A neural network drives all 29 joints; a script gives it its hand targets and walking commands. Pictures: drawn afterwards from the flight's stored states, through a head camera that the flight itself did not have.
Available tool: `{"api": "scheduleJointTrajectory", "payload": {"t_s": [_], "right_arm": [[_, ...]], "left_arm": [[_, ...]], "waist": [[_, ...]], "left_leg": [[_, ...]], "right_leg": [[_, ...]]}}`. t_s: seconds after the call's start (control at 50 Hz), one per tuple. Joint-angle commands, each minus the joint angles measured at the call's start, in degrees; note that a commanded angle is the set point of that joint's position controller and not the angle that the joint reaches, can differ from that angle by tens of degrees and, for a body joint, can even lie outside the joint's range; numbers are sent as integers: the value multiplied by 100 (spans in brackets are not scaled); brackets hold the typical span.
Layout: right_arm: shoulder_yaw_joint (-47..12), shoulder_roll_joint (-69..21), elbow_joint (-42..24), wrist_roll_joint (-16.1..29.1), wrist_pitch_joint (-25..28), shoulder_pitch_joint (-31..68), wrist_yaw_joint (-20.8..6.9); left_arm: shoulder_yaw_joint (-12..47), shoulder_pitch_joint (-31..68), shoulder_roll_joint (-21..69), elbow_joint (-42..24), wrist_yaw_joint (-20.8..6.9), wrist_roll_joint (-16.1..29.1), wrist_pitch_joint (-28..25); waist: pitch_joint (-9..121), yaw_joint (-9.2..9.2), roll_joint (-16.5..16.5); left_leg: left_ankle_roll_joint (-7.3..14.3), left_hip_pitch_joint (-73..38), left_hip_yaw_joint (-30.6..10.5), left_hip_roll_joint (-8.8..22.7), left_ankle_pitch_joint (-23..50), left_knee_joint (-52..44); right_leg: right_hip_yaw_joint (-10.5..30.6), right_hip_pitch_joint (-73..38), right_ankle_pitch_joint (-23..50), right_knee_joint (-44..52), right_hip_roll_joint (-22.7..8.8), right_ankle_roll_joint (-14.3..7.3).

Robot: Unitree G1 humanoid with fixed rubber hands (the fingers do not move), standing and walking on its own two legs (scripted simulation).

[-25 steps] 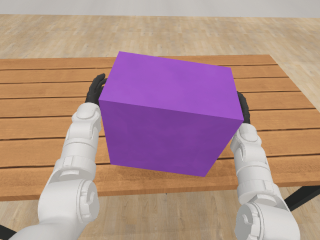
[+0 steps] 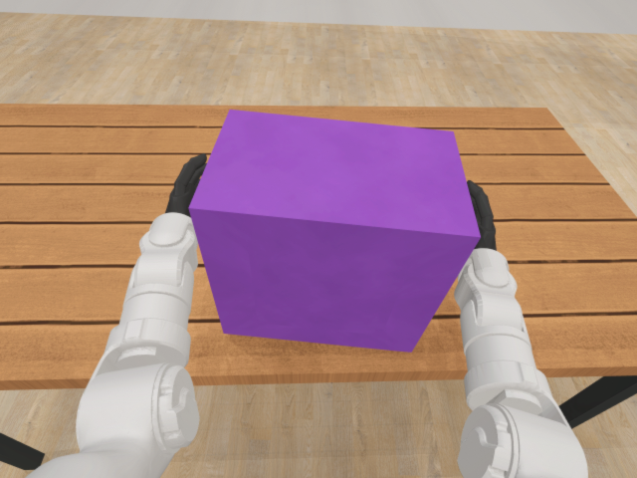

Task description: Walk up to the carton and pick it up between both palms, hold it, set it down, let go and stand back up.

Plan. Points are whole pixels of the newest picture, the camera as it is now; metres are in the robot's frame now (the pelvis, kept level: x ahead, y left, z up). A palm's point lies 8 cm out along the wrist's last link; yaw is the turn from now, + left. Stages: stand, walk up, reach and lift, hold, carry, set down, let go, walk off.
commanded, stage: set down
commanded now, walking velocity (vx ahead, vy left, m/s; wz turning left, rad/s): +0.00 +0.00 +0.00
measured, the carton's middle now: (328, 241) +0.41 -0.03 +0.07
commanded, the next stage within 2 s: none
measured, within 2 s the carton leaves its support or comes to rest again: neither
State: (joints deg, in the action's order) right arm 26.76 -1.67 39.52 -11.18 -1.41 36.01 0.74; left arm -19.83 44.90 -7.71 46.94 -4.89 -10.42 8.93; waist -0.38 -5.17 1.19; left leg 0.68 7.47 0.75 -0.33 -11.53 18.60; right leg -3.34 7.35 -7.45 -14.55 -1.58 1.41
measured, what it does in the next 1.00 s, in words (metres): stands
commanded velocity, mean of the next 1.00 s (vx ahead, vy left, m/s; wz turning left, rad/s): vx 0.00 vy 0.00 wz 0.00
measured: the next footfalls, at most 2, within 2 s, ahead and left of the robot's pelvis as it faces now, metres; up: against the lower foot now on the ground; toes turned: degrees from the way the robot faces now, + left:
none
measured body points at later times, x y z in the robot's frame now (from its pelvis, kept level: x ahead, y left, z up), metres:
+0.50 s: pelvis +0.01 +0.00 +0.00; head +0.02 +0.01 +0.45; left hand +0.44 +0.16 +0.11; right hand +0.38 -0.21 +0.10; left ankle -0.02 +0.10 -0.75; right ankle +0.00 -0.13 -0.75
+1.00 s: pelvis +0.00 +0.00 -0.01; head +0.03 +0.01 +0.44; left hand +0.45 +0.16 +0.09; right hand +0.40 -0.24 +0.07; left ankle -0.02 +0.10 -0.75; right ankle +0.00 -0.13 -0.75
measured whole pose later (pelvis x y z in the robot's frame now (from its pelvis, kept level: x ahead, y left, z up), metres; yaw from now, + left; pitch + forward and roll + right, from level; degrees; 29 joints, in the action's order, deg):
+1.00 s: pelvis +0.00 +0.00 -0.01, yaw -3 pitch +10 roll -2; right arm 4.3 12.2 57.1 14.4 2.4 42.1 7.0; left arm 0.8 48.6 -16.4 60.6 1.4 13.2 1.3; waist 7.0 -2.6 -1.5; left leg 0.5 23.3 2.4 1.8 -15.0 28.4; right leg -1.7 22.7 -8.5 -21.3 0.2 1.0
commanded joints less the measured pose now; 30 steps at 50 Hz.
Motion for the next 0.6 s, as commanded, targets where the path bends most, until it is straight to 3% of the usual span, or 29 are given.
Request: {"api": "scheduleJointTrajectory", "payload": {"t_s": [0.0,0.2,0.34,0.58], "right_arm": [[-1918,-2047,-772,-47,453,3392,-657],[-1898,-2024,-623,-131,563,2982,-678],[-1784,-1908,-460,-207,546,2711,-661],[-1437,-1376,-141,-349,625,2393,-574]], "left_arm": [[1554,3260,2999,-780,-728,138,-343],[1669,3040,3030,-926,-716,148,-473],[1333,2766,2814,-750,-785,-64,-457],[1022,2665,2196,-440,-662,-182,-634]], "waist": [[2738,-211,-496],[2692,-297,-511],[2218,-190,-442],[1911,-122,-400]], "left_leg": [[-686,-1047,212,-64,2386,56],[-741,-1158,177,-44,2686,150],[-667,-928,234,-68,2310,13],[-648,-973,315,-33,2092,-20]], "right_leg": [[-330,-803,1724,-197,349,58],[-368,-710,1844,-208,366,69],[-359,-802,1612,-175,328,101],[-345,-608,1254,-129,335,111]]}}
